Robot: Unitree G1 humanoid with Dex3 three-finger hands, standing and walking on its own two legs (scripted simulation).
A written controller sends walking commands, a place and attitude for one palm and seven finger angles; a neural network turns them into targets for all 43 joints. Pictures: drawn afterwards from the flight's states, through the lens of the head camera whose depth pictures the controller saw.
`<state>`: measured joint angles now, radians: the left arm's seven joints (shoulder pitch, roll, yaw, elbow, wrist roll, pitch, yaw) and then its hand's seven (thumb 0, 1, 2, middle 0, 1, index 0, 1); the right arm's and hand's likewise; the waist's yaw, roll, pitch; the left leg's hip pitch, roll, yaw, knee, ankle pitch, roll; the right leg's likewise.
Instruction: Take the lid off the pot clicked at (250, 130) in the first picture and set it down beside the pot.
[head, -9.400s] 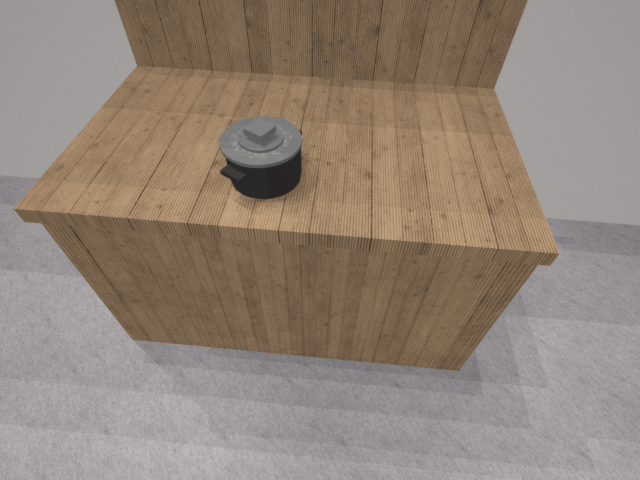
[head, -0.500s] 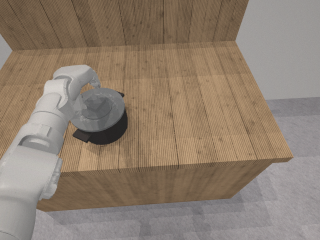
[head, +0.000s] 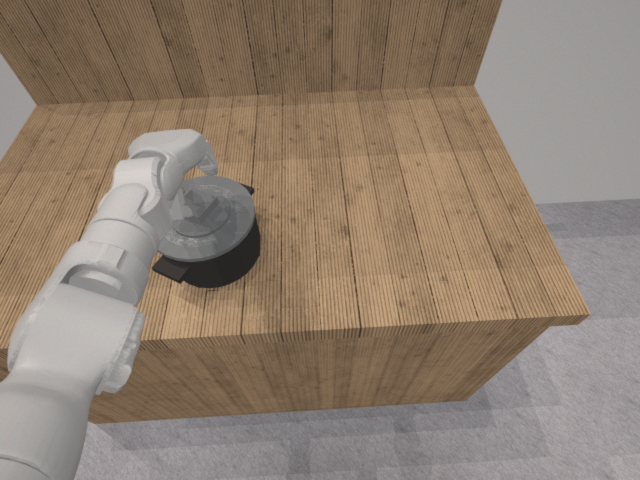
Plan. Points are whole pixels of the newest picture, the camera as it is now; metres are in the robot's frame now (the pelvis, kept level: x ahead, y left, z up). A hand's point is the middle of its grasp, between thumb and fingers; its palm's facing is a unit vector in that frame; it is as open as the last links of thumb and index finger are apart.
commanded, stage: lower the open fingers around the knob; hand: left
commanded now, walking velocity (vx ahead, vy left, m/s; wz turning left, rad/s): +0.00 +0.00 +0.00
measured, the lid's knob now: (196, 205) +0.52 +0.17 +0.02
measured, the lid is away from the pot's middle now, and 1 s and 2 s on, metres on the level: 0.00 0.00 0.00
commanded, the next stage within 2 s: none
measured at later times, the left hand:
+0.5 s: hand (189, 206) +0.48 +0.17 +0.05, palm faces -0.41 -0.04 -0.91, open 10.2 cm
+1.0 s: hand (186, 207) +0.49 +0.17 +0.05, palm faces -0.41 -0.04 -0.91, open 10.2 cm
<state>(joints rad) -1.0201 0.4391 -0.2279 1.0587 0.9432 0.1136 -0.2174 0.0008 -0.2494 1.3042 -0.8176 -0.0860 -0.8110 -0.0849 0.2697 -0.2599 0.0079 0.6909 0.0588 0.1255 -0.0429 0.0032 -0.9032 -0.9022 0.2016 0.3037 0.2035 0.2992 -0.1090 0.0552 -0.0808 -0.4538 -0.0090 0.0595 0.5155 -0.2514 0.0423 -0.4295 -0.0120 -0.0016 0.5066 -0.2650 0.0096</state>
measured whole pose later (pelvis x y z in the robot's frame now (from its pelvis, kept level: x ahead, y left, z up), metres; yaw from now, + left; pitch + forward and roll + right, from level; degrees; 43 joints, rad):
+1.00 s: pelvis +0.00 +0.00 -0.01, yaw -1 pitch +14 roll -1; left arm -1.02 0.48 -0.20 1.17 0.97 0.07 -0.16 0.00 -0.25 1.30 -0.83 -0.10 -0.81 -0.08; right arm 0.32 -0.27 -0.01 0.72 0.05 0.13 -0.06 0.00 -0.90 -0.90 0.20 0.30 0.20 0.30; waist -0.15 0.04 -0.10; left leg -0.56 0.01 0.07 0.59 -0.28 0.04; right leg -0.53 0.01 0.01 0.56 -0.28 0.01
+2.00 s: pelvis -0.01 +0.00 -0.01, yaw -1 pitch +15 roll -1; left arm -1.05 0.49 -0.20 1.20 0.97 0.07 -0.16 0.00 -0.25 1.30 -0.83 -0.10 -0.81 -0.08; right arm 0.33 -0.27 0.00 0.72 0.05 0.13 -0.07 0.00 -0.90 -0.90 0.20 0.30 0.20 0.30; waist -0.16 0.04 -0.11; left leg -0.60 0.02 0.07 0.62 -0.29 0.04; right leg -0.57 0.01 0.01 0.59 -0.28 0.01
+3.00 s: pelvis +0.00 +0.00 +0.00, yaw -1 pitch +13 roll -1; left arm -1.00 0.47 -0.19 1.12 0.96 0.09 -0.18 0.00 -0.08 0.93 -0.49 -0.74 -0.48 -0.73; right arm 0.32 -0.26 -0.02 0.73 0.05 0.11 -0.06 0.00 -0.90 -0.90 0.20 0.30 0.20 0.30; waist -0.14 0.05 -0.10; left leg -0.52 0.01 0.07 0.56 -0.28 0.04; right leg -0.49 0.01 0.01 0.52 -0.27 0.01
